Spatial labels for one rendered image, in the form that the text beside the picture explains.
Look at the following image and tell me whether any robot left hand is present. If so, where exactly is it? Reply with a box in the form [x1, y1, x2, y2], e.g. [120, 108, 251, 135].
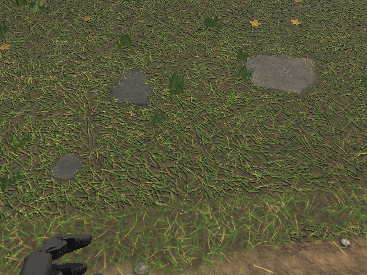
[19, 233, 102, 275]

